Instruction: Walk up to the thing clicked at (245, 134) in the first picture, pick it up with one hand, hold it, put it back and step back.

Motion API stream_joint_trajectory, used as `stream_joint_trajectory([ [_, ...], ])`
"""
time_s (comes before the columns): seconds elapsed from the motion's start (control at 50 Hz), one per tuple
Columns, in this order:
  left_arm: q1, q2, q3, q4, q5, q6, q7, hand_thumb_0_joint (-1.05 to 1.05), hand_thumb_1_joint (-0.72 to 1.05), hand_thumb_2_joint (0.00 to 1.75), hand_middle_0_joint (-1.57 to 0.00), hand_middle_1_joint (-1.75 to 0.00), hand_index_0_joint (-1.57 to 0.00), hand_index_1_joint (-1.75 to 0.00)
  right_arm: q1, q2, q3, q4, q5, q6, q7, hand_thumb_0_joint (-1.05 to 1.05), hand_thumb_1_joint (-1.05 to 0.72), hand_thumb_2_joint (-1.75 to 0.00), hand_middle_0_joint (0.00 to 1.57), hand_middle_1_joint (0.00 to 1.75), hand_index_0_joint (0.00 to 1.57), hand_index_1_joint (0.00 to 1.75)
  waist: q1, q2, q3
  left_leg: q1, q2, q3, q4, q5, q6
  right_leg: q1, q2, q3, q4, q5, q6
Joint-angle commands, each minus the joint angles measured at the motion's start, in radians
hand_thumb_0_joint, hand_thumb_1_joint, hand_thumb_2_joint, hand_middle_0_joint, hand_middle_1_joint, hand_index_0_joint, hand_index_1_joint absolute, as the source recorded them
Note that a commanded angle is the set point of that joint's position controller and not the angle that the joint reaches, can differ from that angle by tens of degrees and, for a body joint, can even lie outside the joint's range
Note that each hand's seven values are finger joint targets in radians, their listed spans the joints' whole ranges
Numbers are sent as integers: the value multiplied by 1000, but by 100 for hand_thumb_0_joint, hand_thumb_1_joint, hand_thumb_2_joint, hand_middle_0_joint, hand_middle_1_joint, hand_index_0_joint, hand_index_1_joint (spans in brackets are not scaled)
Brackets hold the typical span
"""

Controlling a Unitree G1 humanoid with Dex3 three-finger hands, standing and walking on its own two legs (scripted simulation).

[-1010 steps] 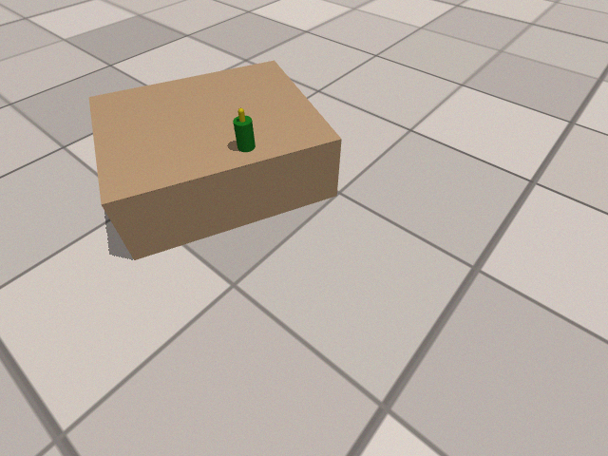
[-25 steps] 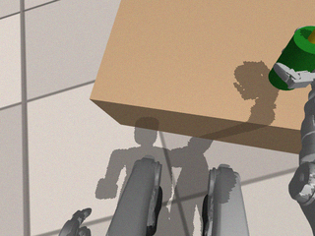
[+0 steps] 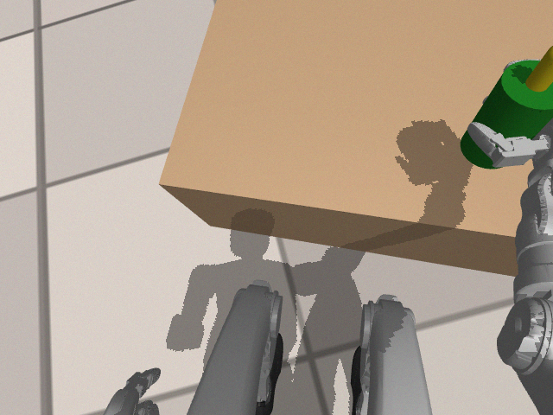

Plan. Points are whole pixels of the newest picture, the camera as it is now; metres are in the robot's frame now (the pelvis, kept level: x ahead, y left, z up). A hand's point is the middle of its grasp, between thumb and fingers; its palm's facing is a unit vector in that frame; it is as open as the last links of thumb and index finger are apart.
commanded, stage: lift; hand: right
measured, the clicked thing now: (519, 106) +0.52 -0.23 +0.03
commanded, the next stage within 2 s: hold in 1.60 s
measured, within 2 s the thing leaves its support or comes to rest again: neither
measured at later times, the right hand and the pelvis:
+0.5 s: hand out of the picture +0.45 -0.22 +0.11, palm faces +0.22 +0.98 -0.02, open 10.1 cm; pelvis +0.02 -0.01 +0.09, yaw -1 degrees
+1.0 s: hand out of the picture +0.40 -0.21 +0.20, palm faces +0.22 +0.97 -0.01, open 10.1 cm; pelvis +0.03 -0.01 +0.17, yaw -3 degrees
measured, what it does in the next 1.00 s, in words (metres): rises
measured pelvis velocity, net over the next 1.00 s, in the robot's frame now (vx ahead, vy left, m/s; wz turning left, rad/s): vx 0.03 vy -0.01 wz -0.04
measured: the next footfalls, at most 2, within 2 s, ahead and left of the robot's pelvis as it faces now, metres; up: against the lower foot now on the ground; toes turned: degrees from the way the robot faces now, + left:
none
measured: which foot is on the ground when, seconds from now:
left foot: down 0.00-1.00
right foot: down 0.00-1.00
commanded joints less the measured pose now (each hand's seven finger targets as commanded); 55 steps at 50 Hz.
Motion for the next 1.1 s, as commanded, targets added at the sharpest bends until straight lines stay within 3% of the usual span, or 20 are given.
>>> stream_joint_trajectory([
  [0.0, 172, 191, 76, -58, -9, -19, 12, 0, 91, 90, -20, -31, -21, -30, -432, -287, -47, -361, 48, -109, -6, 0, -28, -131, 131, 143, 134, 143, -24, -174, -780, 472, -9, -10, -228, 366, 37, 550, 3, -20, -233, 365, -41],
  [0.12, 156, 181, 82, -58, -19, -21, 19, 0, 92, 89, -20, -31, -21, -30, -379, -254, -17, -462, 50, -97, -26, 0, -29, -131, 131, 143, 134, 143, -43, -192, -735, 502, -12, -13, -305, 331, 41, 633, 4, -24, -307, 335, -38],
  [0.18, 149, 172, 87, -58, -21, -27, 24, 0, 91, 89, -20, -31, -21, -30, -341, -196, 15, -515, 62, -92, -38, 0, -28, -130, 131, 142, 134, 142, -40, -180, -732, 540, -12, -12, -336, 344, 41, 677, 4, -23, -344, 347, -37],
  [0.26, 151, 163, 92, -53, -22, -35, 30, 0, 91, 89, -20, -31, -21, -30, -280, -174, 28, -560, 64, -83, -59, 0, -25, -128, 130, 141, 132, 141, -50, -160, -706, 610, -14, -17, -394, 390, 38, 734, 2, -27, -391, 393, -37],
  [0.32, 139, 160, 95, -48, -28, -45, 36, 0, 90, 90, -20, -31, -21, -30, -212, -112, 56, -555, 71, -74, -69, 0, -23, -129, 129, 141, 132, 141, -45, -142, -637, 628, -12, -10, -430, 380, 39, 766, 3, -22, -441, 382, -32],
  [0.38, 125, 161, 97, -52, -31, -51, 40, 0, 89, 90, -20, -30, -20, -30, -178, -122, 70, -622, 67, -75, -84, 0, -22, -131, 130, 143, 133, 143, -69, -159, -614, 683, -11, -14, -489, 349, 44, 821, 4, -22, -508, 346, -29],
  [0.42, 117, 155, 101, -58, -33, -58, 43, 0, 88, 91, -20, -30, -20, -30, -95, -55, 104, -602, 70, -63, -93, 0, -20, -131, 129, 143, 133, 143, -62, -114, -569, 734, -11, -12, -526, 371, 39, 831, 5, -25, -537, 354, -32],
  [0.46, 115, 146, 98, -54, -34, -66, 41, 0, 88, 91, -20, -30, -20, -30, -71, -37, 111, -643, 80, -63, -106, 0, -16, -130, 128, 142, 132, 142, -77, -135, -555, 758, -9, -12, -549, 383, 42, 872, 3, -22, -574, 380, -27],
  [0.54, 106, 148, 100, -50, -37, -76, 44, 0, 87, 91, -20, -30, -20, -30, -40, -20, 129, -655, 75, -59, -121, 0, -15, -129, 127, 141, 131, 141, -77, -127, -479, 781, -10, -8, -601, 374, 42, 940, -4, -6, -649, 382, -19],
  [0.6, 105, 142, 104, -49, -36, -86, 45, 0, 87, 92, -20, -30, -19, -31, 10, 34, 164, -643, 74, -65, -127, 0, -16, -130, 128, 143, 132, 143, -68, -79, -423, 832, -10, -7, -650, 371, 38, 954, -2, -8, -694, 362, -23],
  [0.62, 90, 143, 103, -53, -37, -91, 44, 0, 87, 92, -20, -30, -19, -31, 27, 29, 161, -652, 78, -67, -128, 0, -16, -131, 128, 143, 132, 143, -82, -88, -412, 854, -10, -11, -668, 365, 38, 962, -1, -15, -712, 353, -23],
  [0.64, 104, 136, 102, -46, -34, -94, 44, 0, 87, 91, -20, -30, -19, -30, 14, 56, 184, -661, 78, -73, -126, 0, -15, -130, 128, 142, 132, 142, -64, -76, -422, 863, -9, -10, -673, 394, 36, 984, -1, -15, -711, 385, -24],
  [0.76, 99, 136, 106, -47, -29, -104, 46, 0, 87, 91, -19, -30, -19, -30, 95, 66, 199, -714, 76, -90, -132, 0, -17, -131, 130, 144, 134, 144, -85, -84, -425, 956, -10, -12, -726, 479, 32, 1087, 4, -28, -764, 492, -20],
  [0.78, 93, 130, 99, -48, -31, -104, 46, 0, 87, 91, -19, -30, -19, -30, 89, 48, 182, -724, 78, -92, -136, 0, -17, -131, 130, 145, 134, 145, -96, -94, -419, 965, -10, -12, -736, 470, 33, 1101, 3, -29, -782, 488, -17],
  [0.8, 95, 135, 104, -44, -27, -104, 46, 0, 87, 91, -19, -30, -19, -30, 78, 74, 197, -715, 79, -95, -136, 0, -15, -131, 129, 144, 133, 144, -82, -94, -401, 954, -11, -9, -746, 453, 33, 1114, 1, -22, -799, 476, -14],
  [0.82, 79, 129, 96, -51, -30, -104, 43, 0, 87, 91, -19, -30, -19, -30, 93, 64, 194, -730, 80, -99, -139, 0, -17, -132, 131, 145, 135, 145, -101, -109, -382, 973, -10, -10, -761, 429, 34, 1116, 3, -25, -822, 445, -12],
  [0.86, 76, 123, 92, -51, -33, -105, 46, 0, 87, 91, -19, -30, -19, -30, 97, 63, 192, -727, 79, -102, -144, 0, -17, -133, 131, 146, 135, 146, -104, -95, -372, 990, -10, -12, -780, 415, 33, 1129, 1, -20, -844, 419, -11],
  [0.94, 61, 122, 92, -58, -34, -109, 47, 0, 89, 90, -19, -30, -19, -30, 135, 103, 223, -712, 83, -105, -141, 0, -17, -132, 130, 145, 134, 145, -96, -74, -316, 1010, -11, -11, -824, 385, 31, 1146, -1, -18, -892, 375, -11],
  [1.06, 66, 117, 95, -53, -33, -115, 52, 0, 89, 90, -19, -30, -19, -30, 200, 135, 244, -706, 89, -105, -139, 0, -18, -134, 131, 147, 135, 147, -94, -27, -305, 1098, -9, -15, -870, 443, 23, 1168, 7, -38, -907, 425, -21],
  [1.08, 64, 109, 86, -59, -36, -116, 51, 0, 89, 90, -19, -30, -19, -30, 175, 111, 222, -751, 93, -110, -143, 0, -17, -132, 130, 145, 134, 145, -108, -27, -319, 1119, -6, -24, -881, 454, 22, 1176, 8, -45, -908, 431, -23],
])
